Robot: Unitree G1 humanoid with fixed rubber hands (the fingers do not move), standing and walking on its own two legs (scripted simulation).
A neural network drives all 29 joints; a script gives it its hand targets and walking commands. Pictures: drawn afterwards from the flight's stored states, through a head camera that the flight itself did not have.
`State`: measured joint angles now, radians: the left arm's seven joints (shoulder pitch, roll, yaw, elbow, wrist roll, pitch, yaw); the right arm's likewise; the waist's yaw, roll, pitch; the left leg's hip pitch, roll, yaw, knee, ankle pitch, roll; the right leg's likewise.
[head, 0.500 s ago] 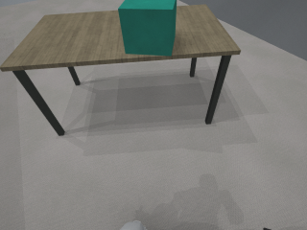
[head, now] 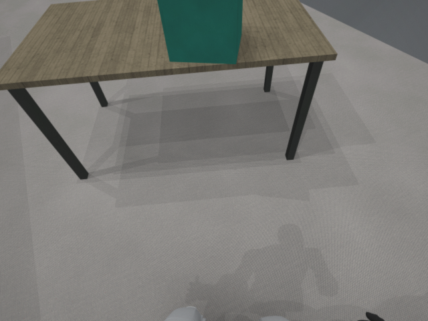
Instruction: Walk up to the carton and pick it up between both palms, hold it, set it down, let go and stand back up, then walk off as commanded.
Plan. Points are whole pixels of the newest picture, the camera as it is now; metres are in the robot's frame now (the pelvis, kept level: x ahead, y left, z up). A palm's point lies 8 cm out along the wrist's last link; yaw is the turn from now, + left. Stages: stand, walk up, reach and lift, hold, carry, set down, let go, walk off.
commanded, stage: walk off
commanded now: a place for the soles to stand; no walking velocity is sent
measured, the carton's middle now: (205, 17) +1.10 +0.04 +0.05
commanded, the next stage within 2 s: stand in 0.34 s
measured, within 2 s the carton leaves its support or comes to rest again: neither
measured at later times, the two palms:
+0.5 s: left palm out of the picture +0.08 +0.29 -0.09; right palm out of the picture +0.09 -0.30 -0.11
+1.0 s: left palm out of the picture +0.08 +0.27 -0.08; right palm out of the picture +0.06 -0.32 -0.11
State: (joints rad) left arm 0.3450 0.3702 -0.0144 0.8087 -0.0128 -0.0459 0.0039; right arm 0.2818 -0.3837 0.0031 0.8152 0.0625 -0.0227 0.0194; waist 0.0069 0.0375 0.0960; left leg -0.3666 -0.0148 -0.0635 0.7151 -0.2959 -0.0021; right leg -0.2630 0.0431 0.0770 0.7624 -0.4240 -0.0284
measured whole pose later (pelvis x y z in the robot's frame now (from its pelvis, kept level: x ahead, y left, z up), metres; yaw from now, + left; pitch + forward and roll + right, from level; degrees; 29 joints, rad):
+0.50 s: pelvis +0.01 +0.00 +0.00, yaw +0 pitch -4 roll +0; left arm 0.25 0.37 -0.01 0.81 -0.01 -0.04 0.01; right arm 0.26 -0.38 0.00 0.82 0.06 -0.03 0.02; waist 0.01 0.02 0.11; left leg -0.33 -0.02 -0.06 0.74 -0.34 0.00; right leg -0.26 0.04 0.08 0.75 -0.43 -0.02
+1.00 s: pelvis -0.02 -0.03 +0.00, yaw +0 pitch -5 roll +2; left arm 0.19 0.37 -0.01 0.86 -0.01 -0.03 0.01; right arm 0.25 -0.38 0.00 0.83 0.06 0.00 0.01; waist 0.01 0.02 0.11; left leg -0.29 -0.01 -0.06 0.62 -0.25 0.00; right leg -0.26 0.04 0.08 0.73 -0.37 -0.02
